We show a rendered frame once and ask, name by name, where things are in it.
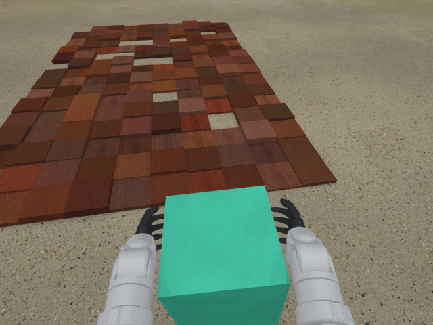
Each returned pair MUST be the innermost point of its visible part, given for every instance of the right robot hand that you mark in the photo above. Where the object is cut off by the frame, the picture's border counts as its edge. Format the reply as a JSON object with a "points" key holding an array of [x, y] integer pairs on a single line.
{"points": [[293, 215]]}

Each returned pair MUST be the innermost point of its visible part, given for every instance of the robot left forearm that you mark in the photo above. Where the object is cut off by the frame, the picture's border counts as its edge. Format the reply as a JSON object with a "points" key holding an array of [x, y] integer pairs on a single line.
{"points": [[131, 286]]}

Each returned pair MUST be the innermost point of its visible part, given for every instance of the left robot hand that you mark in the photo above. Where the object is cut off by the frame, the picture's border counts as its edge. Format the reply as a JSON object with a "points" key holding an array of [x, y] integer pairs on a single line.
{"points": [[146, 221]]}

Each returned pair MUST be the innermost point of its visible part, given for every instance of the robot right forearm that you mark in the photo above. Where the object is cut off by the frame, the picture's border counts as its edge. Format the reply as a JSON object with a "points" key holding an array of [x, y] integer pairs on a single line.
{"points": [[318, 296]]}

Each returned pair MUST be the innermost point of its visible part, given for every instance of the carton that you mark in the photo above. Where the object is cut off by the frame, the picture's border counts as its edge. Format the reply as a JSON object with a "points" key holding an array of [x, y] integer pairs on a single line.
{"points": [[221, 259]]}

